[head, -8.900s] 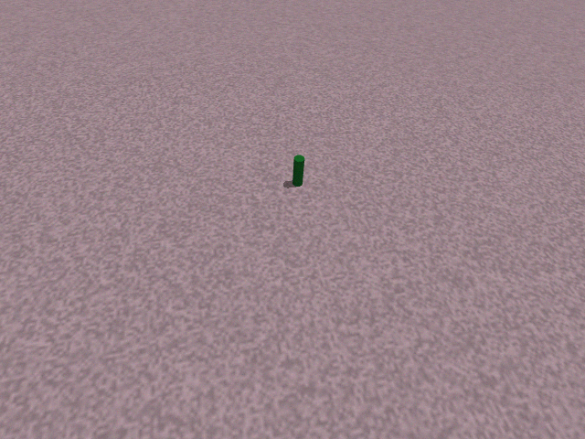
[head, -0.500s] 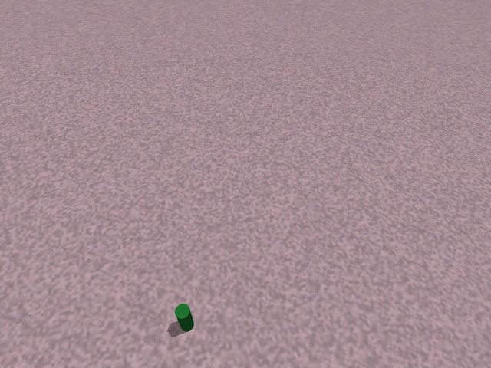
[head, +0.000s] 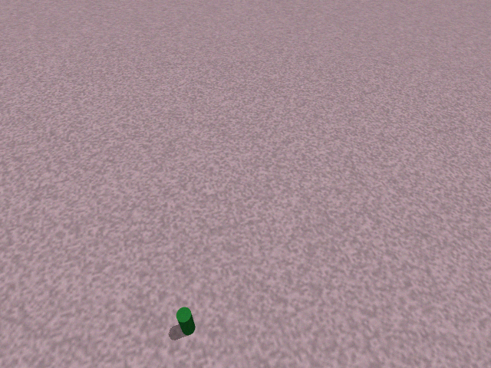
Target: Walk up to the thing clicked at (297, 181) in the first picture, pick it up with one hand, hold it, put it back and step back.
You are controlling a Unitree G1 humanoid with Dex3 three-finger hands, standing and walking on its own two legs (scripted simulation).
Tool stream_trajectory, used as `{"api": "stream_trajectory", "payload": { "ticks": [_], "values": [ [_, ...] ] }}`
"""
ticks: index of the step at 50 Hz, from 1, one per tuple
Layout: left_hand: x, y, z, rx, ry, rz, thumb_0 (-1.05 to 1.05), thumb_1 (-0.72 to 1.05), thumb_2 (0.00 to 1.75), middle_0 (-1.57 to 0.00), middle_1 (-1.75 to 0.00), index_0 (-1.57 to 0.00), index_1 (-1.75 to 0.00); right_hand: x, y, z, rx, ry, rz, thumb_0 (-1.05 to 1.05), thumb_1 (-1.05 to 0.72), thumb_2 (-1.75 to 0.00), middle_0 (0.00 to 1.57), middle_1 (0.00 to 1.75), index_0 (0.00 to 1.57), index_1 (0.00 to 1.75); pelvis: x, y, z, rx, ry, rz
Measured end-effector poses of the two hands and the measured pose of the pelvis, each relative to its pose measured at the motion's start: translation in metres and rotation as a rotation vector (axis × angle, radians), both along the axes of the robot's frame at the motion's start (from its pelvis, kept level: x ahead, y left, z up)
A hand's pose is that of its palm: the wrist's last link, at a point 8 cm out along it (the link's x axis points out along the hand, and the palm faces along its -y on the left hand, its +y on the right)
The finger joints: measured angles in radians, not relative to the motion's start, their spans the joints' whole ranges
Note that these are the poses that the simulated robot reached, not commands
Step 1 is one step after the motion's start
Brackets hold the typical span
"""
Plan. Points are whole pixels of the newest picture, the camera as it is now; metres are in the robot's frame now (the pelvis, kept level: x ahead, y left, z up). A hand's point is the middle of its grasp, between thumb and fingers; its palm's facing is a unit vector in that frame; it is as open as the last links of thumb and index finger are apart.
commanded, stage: stand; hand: left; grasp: from the side
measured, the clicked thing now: (186, 321) +0.39 +0.19 -0.70
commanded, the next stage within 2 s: go down in 0.46 s
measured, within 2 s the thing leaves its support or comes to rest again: neither
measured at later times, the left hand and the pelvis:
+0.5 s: hand out of the picture +0.06 +0.26 -0.16, palm faces -0.03 -0.94 -0.34, open 7.3 cm; pelvis +0.00 +0.00 +0.00, yaw +0 degrees
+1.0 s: hand out of the picture +0.14 +0.27 -0.19, palm faces +0.06 -0.94 -0.33, open 15.0 cm; pelvis -0.02 +0.00 -0.05, yaw +0 degrees
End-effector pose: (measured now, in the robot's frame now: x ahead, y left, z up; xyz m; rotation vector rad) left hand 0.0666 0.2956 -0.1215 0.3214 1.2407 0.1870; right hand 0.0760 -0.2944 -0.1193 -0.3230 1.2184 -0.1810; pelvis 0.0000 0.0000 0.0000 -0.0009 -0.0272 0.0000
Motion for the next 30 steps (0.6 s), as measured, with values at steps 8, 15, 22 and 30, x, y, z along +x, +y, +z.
{"api": "stream_trajectory", "payload": {
  "ticks": [8,15,22,30],
  "values": [
    [0.0002,0.0009,0.0001,0.001,-0.006,-0.001,0.0,0.91,0.9,-0.2,-0.3,-0.21,-0.3,0.0,0.0006,0.0008,-0.002,-0.003,0.001,0.0,-0.9,-0.9,0.2,0.3,0.2,0.3,-0.0004,0.0008,0.0,-0.001,-0.002,0.001],
    [-0.0022,0.0019,-0.0002,-0.001,-0.002,0.001,0.0,0.91,0.9,-0.2,-0.3,-0.21,-0.3,-0.0042,0.0012,0.0004,-0.002,0.007,0.0,0.0,-0.9,-0.9,0.2,0.3,0.2,0.3,-0.0017,0.0017,0.0001,-0.001,-0.002,0.003],
    [-0.0069,0.0032,-0.0012,-0.001,0.011,0.002,0.0,0.91,0.9,-0.2,-0.3,-0.21,-0.3,-0.0078,0.0024,-0.0001,-0.001,0.017,-0.004,0.0,-0.9,-0.9,0.2,0.3,0.2,0.3,-0.0019,0.0026,0.0002,-0.001,-0.002,0.003],
    [-0.0065,0.004,-0.0015,-0.001,-0.001,0.017,0.01,0.9,0.89,-0.21,-0.29,-0.21,-0.29,-0.0077,0.0045,-0.0001,-0.002,0.007,-0.008,0.0,-0.9,-0.9,0.2,0.3,0.2,0.3,-0.0024,0.0037,-0.0007,-0.001,0.012,0.007]
  ]
}}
